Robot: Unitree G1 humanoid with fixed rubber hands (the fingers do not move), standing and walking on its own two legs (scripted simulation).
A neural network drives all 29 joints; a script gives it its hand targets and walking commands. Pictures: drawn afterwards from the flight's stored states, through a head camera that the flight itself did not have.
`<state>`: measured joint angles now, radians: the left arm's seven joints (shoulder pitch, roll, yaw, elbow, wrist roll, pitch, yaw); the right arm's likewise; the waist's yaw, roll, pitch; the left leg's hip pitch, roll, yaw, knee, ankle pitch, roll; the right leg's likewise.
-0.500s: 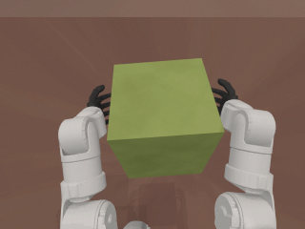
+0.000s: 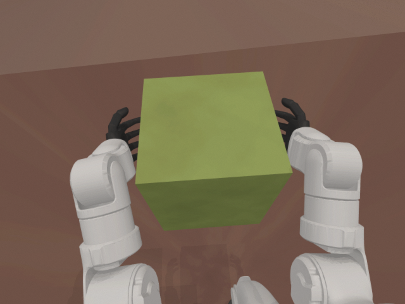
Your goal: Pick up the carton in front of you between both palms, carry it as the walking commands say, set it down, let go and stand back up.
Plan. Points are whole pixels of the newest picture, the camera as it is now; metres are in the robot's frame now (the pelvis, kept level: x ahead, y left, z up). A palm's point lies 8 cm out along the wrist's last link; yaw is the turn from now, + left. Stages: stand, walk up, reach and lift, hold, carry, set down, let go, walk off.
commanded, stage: carry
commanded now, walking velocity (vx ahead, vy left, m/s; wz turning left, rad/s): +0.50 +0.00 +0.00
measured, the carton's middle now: (208, 159) +0.38 -0.04 +0.09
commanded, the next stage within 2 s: none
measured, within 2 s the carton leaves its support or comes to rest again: neither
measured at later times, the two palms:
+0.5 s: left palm (111, 37) +0.69 +0.15 +0.21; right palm (235, 30) +0.68 -0.15 +0.20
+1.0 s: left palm out of the picture +0.98 +0.15 +0.25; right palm out of the picture +1.02 -0.15 +0.25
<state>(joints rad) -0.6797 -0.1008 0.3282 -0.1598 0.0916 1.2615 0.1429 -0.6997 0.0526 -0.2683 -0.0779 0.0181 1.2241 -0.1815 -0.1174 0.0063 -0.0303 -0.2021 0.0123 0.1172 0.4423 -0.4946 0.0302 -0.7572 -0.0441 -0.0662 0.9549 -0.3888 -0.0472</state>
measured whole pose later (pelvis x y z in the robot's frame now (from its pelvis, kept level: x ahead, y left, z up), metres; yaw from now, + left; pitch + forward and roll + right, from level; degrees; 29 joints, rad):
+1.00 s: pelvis +0.64 -0.04 +0.11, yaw +1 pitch +4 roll +0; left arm -0.68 -0.06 0.27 -0.04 0.03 1.26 0.18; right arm -0.71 0.09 -0.35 -0.05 -0.07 1.28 -0.17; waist 0.12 0.00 -0.03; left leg -0.62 0.01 0.02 1.35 -0.45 0.05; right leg -0.41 0.01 -0.15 0.59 -0.42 -0.06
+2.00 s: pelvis +1.30 -0.02 +0.19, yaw +0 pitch +4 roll +2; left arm -0.74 -0.02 0.28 0.00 0.00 1.26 0.18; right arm -0.71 0.09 -0.31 -0.06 -0.09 1.26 -0.15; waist 0.02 -0.05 -0.08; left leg -0.63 0.00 0.16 0.73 -0.34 0.08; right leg -0.15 -0.08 -0.11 0.58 -0.60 0.00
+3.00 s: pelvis +1.93 -0.02 +0.30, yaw +0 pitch +4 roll +0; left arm -0.70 -0.09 0.33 -0.06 0.08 1.27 0.15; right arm -0.67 0.07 -0.27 -0.04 -0.01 1.24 -0.18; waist -0.11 -0.01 -0.02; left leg -0.36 0.01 0.15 0.55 -0.27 0.08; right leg -0.65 -0.03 -0.02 1.18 -0.38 -0.04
